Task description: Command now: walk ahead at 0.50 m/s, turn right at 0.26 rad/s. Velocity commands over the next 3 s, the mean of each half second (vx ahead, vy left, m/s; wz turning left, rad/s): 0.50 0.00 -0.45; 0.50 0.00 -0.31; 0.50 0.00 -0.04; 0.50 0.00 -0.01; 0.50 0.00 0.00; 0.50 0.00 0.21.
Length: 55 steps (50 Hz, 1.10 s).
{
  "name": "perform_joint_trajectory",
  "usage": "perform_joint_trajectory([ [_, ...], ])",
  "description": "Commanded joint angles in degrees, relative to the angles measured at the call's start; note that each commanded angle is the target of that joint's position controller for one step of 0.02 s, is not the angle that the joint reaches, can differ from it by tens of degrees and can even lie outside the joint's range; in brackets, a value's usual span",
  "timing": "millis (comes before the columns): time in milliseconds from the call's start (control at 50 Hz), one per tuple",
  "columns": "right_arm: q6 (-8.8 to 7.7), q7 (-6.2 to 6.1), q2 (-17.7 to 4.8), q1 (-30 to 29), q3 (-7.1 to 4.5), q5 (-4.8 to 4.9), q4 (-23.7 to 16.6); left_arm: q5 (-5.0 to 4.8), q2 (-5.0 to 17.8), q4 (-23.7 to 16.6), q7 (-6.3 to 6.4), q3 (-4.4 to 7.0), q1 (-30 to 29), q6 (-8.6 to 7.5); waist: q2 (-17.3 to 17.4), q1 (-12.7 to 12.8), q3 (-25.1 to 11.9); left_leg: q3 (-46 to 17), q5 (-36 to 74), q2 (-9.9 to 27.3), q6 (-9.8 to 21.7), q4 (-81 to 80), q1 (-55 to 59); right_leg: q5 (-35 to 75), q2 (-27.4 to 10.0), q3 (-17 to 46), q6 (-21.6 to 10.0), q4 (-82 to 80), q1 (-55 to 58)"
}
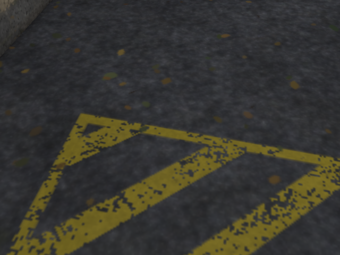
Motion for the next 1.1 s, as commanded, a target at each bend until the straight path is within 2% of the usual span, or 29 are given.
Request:
perform_joint_trajectory([
  [20, -1.14, -1.12, -8.1, -1.1, -1.59, -0.26, -2.5, 0.28, 2.7, -2.2, 0.13, 0.89, 1.6, 0.72, 5.2, 1.6, 0.7, -10.2, 8.8, 17.2, 8.3, -12.3, 1.6, 8.5, -2.1, 4.2, 0.7, -4.9, -5.7],
  [120, -0.86, -2.09, -8.4, 0.4, -1.3, 0.14, -2.3, 0.58, 1.2, -5.1, -1.3, 0.24, -6.4, 0.18, 5.2, -0.8, 2.5, -0.9, 11.7, 15.0, 5.0, -13.2, 3.6, 21.9, 0.1, -0.1, 0.6, -20.2, -3.8],
  [220, 0.94, -2.39, -9.6, 5.3, -1.72, 0.81, -0.6, 0.49, 0.4, -9.6, -3.14, -0.65, -13.8, 0.32, 4.4, -3.3, 5.0, 2.1, 18.3, 18.8, 4.4, -8.8, 15.8, 16.4, 1.3, -3.4, -0.9, -26.9, -8.5],
  [280, 2.32, -2.95, -11.7, 3.3, -2.38, 1.25, -1.7, 0.35, 2.4, -11.5, -4.35, 0.16, -12.2, 0.44, 7.2, -0.4, 2.3, 4.6, 40.9, 20.0, 2.7, -0.1, 19.0, 7.5, 4.9, -7.9, -3.4, -27.6, -2.1],
  [300, 2.79, -3.27, -12.5, 2.5, -2.63, 1.27, -2.3, 0.35, 4.0, -11.2, -4.51, 1.0, -8.4, 0.6, 8.6, 2.0, -0.5, 5.5, 50.4, 19.8, 2.0, 6.3, 18.9, 4.7, 7.2, -9.5, -4.6, -27.2, 3.9],
  [320, 3.24, -3.5, -12.9, 1.3, -2.65, 1.35, -2.9, 0.18, 6.5, -9.5, -4.41, 2.42, -0.5, 0.67, 8.4, 6.5, -4.7, 6.7, 53.7, 18.3, 0.6, 16.8, 16.2, 6.3, 9.6, -10.2, -6.4, -29.9, 14.6],
  [340, 3.03, -3.66, -12.5, 1.0, -2.34, 1.2, -3.9, 0.25, 11.0, -7.5, -3.46, 4.51, 9.2, 0.93, 5.2, 11.0, -10.0, 7.0, 42.9, 16.1, -1.7, 32.0, 4.9, 8.6, 7.4, -3.4, -9.3, -32.3, 31.9],
  [360, 1.4, -2.49, -4.5, 6.0, 0.16, -0.63, -6.7, 0.05, 17.4, -6.8, -2.61, 5.91, 12.6, 1.05, -9.4, 6.7, -16.2, 5.0, -3.9, 5.8, -5.5, 54.4, -21.7, 4.0, -7.9, 26.0, -19.4, -34.2, 54.5],
  [380, -1.47, -1.4, -6.0, 3.2, 0.38, 0.88, -7.6, 0.59, 14.8, -7.9, -2.55, 4.62, 14.1, 0.64, -7.1, 7.6, -23.4, -8.1, -24.7, 0.6, -5.0, 63.1, -31.4, 1.0, -13.8, 45.7, -23.3, -44.0, 61.0],
  [400, -3.01, -0.75, -9.1, -3.3, -0.67, 3.08, -9.4, 1.21, 11.1, -7.8, -2.46, 3.55, 12.7, 0.34, -4.1, 9.1, -17.1, -11.1, -20.4, 4.2, -3.3, 63.7, -36.8, 4.0, -11.3, 36.8, -19.4, -44.8, 57.7],
  [420, -3.65, -0.8, -8.9, -5.3, -0.46, 3.09, -10.0, 0.89, 9.0, -8.5, -2.38, 2.97, 8.7, 0.03, -0.5, 7.1, -11.2, -10.5, -15.2, 6.8, -2.4, 59.1, -36.2, 8.5, -8.8, 28.3, -17.2, -44.9, 48.9],
  [440, -3.52, -1.28, -8.9, -5.6, -0.86, 1.77, -9.4, 0.81, 7.2, -9.6, -2.43, 2.4, 4.2, -0.03, 3.1, 4.4, -7.1, -10.0, -12.5, 8.8, -2.8, 53.9, -32.5, 13.5, -6.4, 22.3, -15.6, -45.8, 39.4],
  [460, -2.72, -1.59, -9.4, -4.7, -1.46, 1.12, -9.3, 1.25, 5.7, -10.7, -2.3, 1.85, 1.4, -0.1, 2.5, 2.1, -5.4, -10.0, -10.7, 10.2, -3.3, 50.3, -27.8, 17.2, -4.8, 18.8, -14.9, -47.2, 32.5],
  [500, -1.0, -1.71, -8.4, -3.4, -1.68, 0.56, -9.9, 1.22, 6.3, -11.5, -1.89, 1.86, 0.5, -0.19, 1.4, 0.1, -4.2, -9.5, -9.4, 10.7, -4.9, 45.4, -23.9, 19.6, -3.2, 16.4, -15.0, -49.4, 25.9],
  [540, -0.12, -2.03, -7.2, -5.6, -1.47, -0.07, -11.1, 1.03, 8.3, -11.6, -1.12, 2.35, 1.9, -0.35, 0.8, 0.2, -2.9, -8.4, -5.0, 10.0, -6.8, 39.2, -23.9, 21.6, -2.0, 13.5, -14.9, -50.4, 22.1],
  [620, -0.25, -1.61, -5.3, -13.7, -0.52, 0.1, -13.4, 0.66, 8.5, -11.0, -0.09, 2.42, 5.0, 0.1, -1.6, 3.4, -1.4, -7.4, 10.7, 7.1, -7.6, 20.4, -21.3, 16.2, 1.5, 9.1, -11.3, -49.9, 20.1],
  [660, -0.66, -0.97, -5.1, -16.8, -0.15, 0.6, -14.3, 0.71, 8.1, -10.0, -0.13, 2.21, 7.4, 0.08, -2.5, 5.3, -1.1, -6.8, 16.4, 6.0, -7.2, 15.4, -18.7, 12.7, 0.9, 9.5, -10.4, -50.0, 20.5],
  [760, -1.82, 0.32, -8.3, -18.9, -0.67, 0.97, -16.1, 0.8, 8.3, -8.2, -0.02, 2.12, 10.3, 0.48, -3.5, 5.6, 0.3, -7.8, 9.6, 5.6, -3.8, 10.0, -20.1, 13.4, -4.2, 15.0, -9.5, -44.3, 30.6],
  [800, -2.29, 0.36, -9.5, -14.1, -1.26, 0.89, -15.1, 0.94, 8.6, -8.4, 0.13, 2.13, 9.2, 0.94, -4.5, 2.5, -0.9, -5.9, 6.1, 4.2, -1.5, 7.6, -14.1, 22.6, -3.9, 15.1, -8.1, -39.6, 32.4],
  [820, -2.51, 0.14, -11.4, -7.5, -2.21, 0.4, -13.3, 1.11, 7.3, -8.9, 0.06, 1.61, 8.5, 1.0, -3.4, -0.5, -5.3, -6.1, 7.4, 4.5, 0.4, 7.6, -4.5, 29.4, -0.8, 12.9, -6.7, -31.9, 31.2],
  [840, -2.58, -0.08, -14.4, 2.1, -2.97, -0.21, -12.0, 1.8, 5.4, -10.1, 0.06, 0.63, 8.0, 0.99, 1.4, -4.5, -13.5, -15.1, 8.7, 12.9, 4.2, 9.3, 10.5, 21.5, 3.1, 8.9, -4.6, -16.4, 23.6],
  [860, -1.81, 0.26, -18.7, 8.9, -4.41, -0.2, -9.4, 0.41, 1.5, -10.2, -0.11, -0.42, 16.9, 0.04, 19.5, -2.0, -20.5, -40.6, -3.1, 24.4, 13.7, 4.6, 30.4, -6.3, 12.0, 3.8, 0.1, 4.0, 1.8],
  [880, -1.55, 0.63, -13.4, 9.1, -3.02, 1.59, -9.2, -0.07, 5.3, -9.5, -0.14, -0.09, 15.4, -0.49, 17.4, -3.4, -18.3, -49.6, -16.3, 25.6, 13.3, -1.1, 31.0, -18.1, 10.4, 7.9, 0.1, 10.9, -7.1],
  [900, -1.27, 0.49, -10.3, 5.1, -2.07, 1.77, -10.1, -0.47, 8.4, -10.8, -0.31, 0.68, 9.0, -0.74, 11.3, -4.1, -9.7, -41.9, -18.1, 23.7, 10.6, -1.9, 24.0, -13.7, 7.6, 7.7, -0.3, 12.8, -10.7],
  [920, -0.74, 0.34, -9.4, 1.4, -1.55, 0.97, -11.1, 0.1, 7.9, -12.0, -0.25, 0.47, 4.8, -0.84, 6.1, -2.9, -5.7, -35.1, -13.5, 21.3, 9.0, -2.7, 16.6, -9.1, 4.7, 4.9, -0.4, 11.0, -9.3],
  [940, -0.54, 0.4, -8.4, -0.9, -1.13, 0.48, -11.3, 0.98, 7.3, -12.7, -0.29, 0.58, 2.6, -0.96, 5.0, -1.6, -2.1, -30.8, -7.4, 19.5, 9.1, -4.3, 10.2, -6.0, 2.9, 3.8, -0.2, 7.1, -8.2],
  [960, -0.7, 0.36, -7.4, -1.9, -0.66, -0.01, -11.4, 1.29, 6.8, -12.8, -0.34, 0.82, 3.1, -0.79, 6.5, 0.0, -1.9, -27.5, -2.5, 17.7, 8.5, -5.3, 6.7, -3.9, 1.2, 3.7, -0.2, 4.2, -5.0],
  [1000, -0.81, 0.35, -7.5, -1.5, -0.58, 0.35, -10.8, 1.05, 4.9, -12.4, -0.43, 0.54, 4.8, -0.28, 8.2, 1.2, -2.3, -23.0, 3.4, 16.0, 8.7, -7.2, 4.1, -3.0, 0.4, 2.4, 0.4, 0.2, -2.2],
  [1100, -0.3, -0.71, -10.8, 1.3, -1.41, 1.17, -9.2, 1.48, 2.7, -14.7, -0.47, -0.45, -2.5, -0.12, 6.3, -0.2, -0.8, -15.2, 12.1, 15.0, 8.6, -10.2, 3.7, 8.8, -0.3, 0.1, 2.6, -15.0, -4.1],
])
